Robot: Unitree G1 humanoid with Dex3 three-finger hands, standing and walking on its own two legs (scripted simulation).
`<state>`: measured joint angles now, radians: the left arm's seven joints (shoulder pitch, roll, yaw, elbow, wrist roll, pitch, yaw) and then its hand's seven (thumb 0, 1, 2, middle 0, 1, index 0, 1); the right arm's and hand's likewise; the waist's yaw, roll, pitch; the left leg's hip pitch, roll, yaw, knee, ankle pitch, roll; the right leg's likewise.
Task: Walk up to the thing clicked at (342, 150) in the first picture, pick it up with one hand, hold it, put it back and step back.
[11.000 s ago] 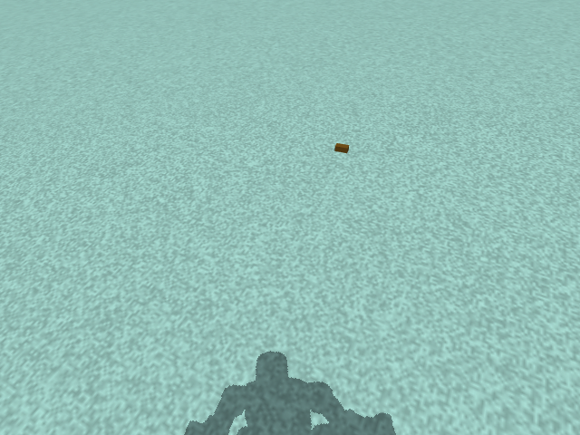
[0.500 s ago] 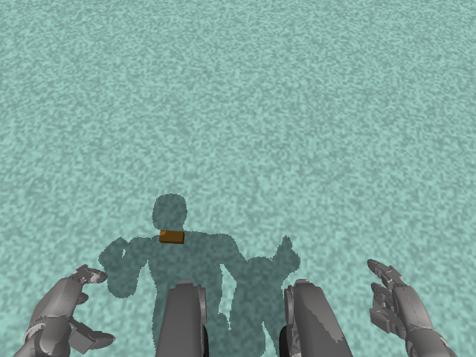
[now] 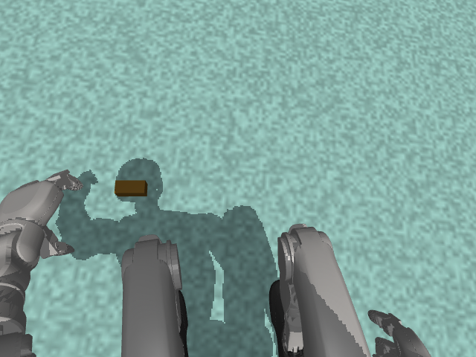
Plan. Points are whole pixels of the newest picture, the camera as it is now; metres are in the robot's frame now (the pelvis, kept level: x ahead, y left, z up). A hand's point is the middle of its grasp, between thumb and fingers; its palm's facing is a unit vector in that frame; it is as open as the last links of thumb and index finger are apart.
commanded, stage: rise first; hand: left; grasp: from above
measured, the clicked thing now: (131, 188) +0.49 +0.26 -0.38
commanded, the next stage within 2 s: approach in 1.12 s
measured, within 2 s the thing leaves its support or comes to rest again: neither
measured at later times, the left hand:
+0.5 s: hand (74, 206) +0.41 +0.32 -0.21, palm faces -0.47 -0.11 -0.88, open 12.3 cm
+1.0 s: hand (83, 199) +0.43 +0.32 -0.24, palm faces -0.45 -0.05 -0.89, open 12.1 cm
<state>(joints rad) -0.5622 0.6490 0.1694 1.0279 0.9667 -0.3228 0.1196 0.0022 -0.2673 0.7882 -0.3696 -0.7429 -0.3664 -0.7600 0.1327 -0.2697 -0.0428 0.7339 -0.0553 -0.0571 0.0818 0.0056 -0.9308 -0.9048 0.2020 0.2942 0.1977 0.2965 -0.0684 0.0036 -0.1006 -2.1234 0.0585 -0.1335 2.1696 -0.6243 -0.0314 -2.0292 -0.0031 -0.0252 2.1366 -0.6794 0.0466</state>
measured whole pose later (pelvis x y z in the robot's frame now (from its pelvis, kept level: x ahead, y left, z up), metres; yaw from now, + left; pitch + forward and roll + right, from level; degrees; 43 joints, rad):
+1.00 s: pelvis +0.01 +0.00 -0.08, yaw -3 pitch +31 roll -8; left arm -0.80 0.79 0.16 1.35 1.33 -0.41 0.40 0.00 -0.17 0.71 -0.40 -0.62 -0.40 -0.64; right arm 0.07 -0.25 0.01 0.80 -0.18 0.01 0.12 0.00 -0.91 -0.90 0.20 0.29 0.20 0.30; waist -0.16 -0.04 -0.04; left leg -2.33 0.04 -0.20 2.43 -0.65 -0.05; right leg -2.22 0.02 -0.04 2.37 -0.71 0.06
